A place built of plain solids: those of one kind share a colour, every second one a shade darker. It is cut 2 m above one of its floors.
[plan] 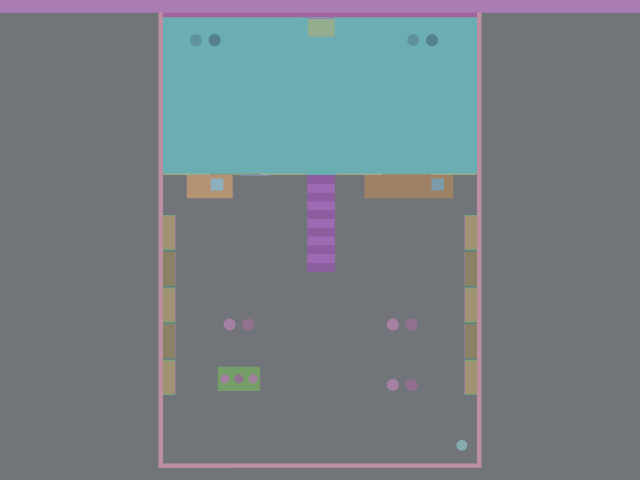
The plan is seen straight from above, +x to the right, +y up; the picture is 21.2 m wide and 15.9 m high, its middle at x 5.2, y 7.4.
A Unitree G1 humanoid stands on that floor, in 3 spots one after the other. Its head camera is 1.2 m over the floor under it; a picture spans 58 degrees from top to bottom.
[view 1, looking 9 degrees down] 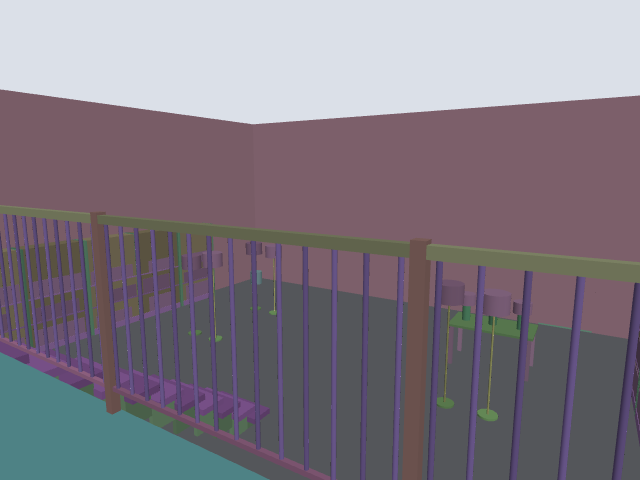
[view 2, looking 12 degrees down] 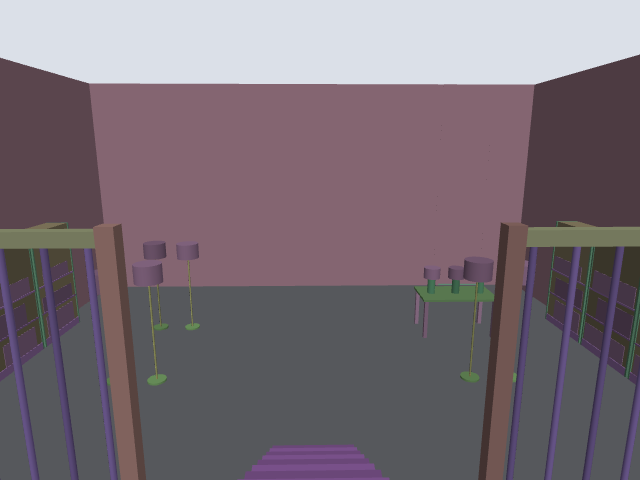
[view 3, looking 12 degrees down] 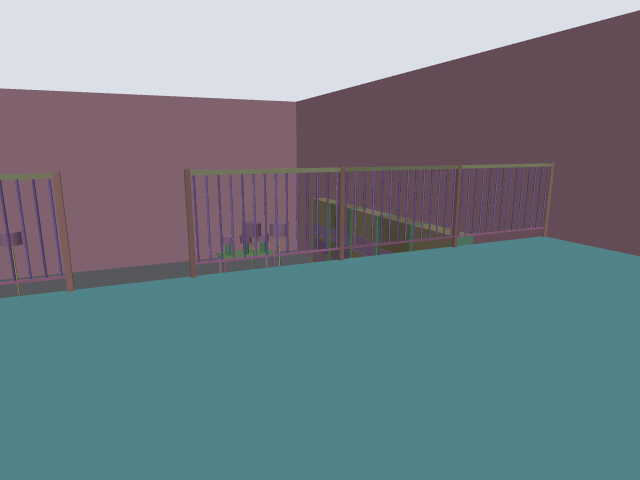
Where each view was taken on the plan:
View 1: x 1.20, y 10.75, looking -58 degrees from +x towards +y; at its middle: upper_guard_rail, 1.37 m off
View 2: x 5.24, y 10.65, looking -91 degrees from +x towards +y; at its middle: wall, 10.89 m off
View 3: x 5.24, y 13.68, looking -114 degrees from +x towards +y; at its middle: shelves_goods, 12.15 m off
